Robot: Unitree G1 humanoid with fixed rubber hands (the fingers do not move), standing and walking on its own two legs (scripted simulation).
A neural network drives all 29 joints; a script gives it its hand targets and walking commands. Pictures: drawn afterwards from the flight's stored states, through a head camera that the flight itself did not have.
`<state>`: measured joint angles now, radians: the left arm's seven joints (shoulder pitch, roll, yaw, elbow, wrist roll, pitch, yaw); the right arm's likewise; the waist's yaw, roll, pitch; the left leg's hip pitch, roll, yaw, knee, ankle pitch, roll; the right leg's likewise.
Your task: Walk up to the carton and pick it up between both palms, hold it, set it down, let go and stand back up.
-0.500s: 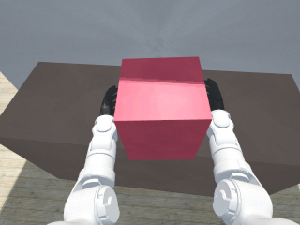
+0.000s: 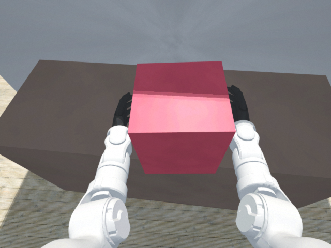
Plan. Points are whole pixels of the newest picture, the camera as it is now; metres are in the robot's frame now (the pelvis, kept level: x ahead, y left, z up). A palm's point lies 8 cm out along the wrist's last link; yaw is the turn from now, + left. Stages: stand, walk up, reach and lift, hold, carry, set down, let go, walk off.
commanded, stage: set down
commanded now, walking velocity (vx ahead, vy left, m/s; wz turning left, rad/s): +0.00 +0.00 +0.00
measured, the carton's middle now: (179, 123) +0.42 -0.03 +0.00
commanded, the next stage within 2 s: none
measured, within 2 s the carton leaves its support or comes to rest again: rests again in 0.28 s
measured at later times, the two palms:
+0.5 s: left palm (124, 127) +0.41 +0.11 +0.01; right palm (238, 122) +0.40 -0.19 +0.02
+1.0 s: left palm (124, 127) +0.41 +0.11 +0.01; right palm (238, 123) +0.40 -0.19 +0.02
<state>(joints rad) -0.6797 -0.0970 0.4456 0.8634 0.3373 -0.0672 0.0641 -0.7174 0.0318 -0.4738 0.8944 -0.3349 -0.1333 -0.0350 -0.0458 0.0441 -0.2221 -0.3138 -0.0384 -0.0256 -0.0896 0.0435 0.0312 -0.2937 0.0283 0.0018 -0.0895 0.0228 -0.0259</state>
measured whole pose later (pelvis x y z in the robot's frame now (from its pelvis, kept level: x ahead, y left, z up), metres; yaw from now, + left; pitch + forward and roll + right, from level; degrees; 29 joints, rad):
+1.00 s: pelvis -0.01 +0.00 +0.00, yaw -1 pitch +27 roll +0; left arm -0.73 -0.10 0.51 0.95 0.37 -0.20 0.07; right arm -0.76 0.03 -0.59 0.95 -0.42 -0.24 -0.01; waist -0.03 0.04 -0.27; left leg -0.46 -0.04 -0.01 -0.09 0.07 0.03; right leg -0.45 0.03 0.02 -0.09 0.06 -0.02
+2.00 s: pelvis -0.02 +0.00 -0.01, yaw -2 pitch +27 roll +0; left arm -0.84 0.22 0.06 1.19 -0.22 -0.21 0.06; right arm -0.92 -0.29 0.07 1.21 0.32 -0.19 -0.03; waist -0.02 0.04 -0.28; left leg -0.61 -0.03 0.01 0.21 -0.07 0.01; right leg -0.58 0.04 0.03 0.17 -0.06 -0.02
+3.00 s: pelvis -0.03 +0.00 +0.00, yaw -2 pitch +10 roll +0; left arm -0.75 0.25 0.12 0.86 -0.18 0.19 0.02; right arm -0.80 -0.33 0.05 0.89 0.29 0.16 -0.05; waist 0.00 0.04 -0.11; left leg -0.24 -0.02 0.01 0.13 -0.06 0.02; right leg -0.22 0.05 0.04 0.10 -0.05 -0.03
